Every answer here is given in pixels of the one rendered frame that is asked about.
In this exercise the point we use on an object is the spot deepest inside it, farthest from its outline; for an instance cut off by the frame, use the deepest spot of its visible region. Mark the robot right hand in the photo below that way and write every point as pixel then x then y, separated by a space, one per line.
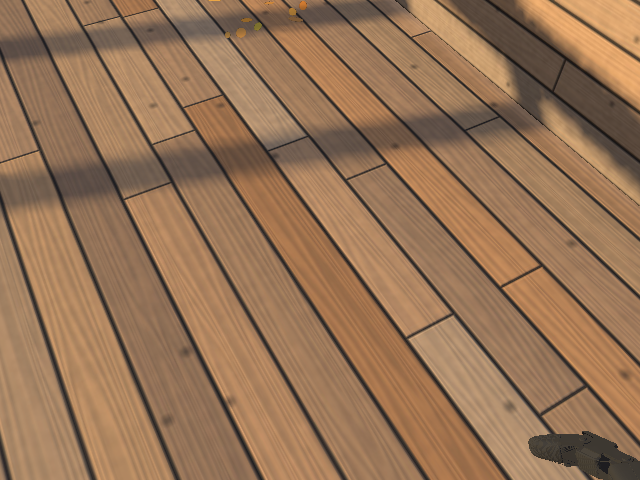
pixel 593 454

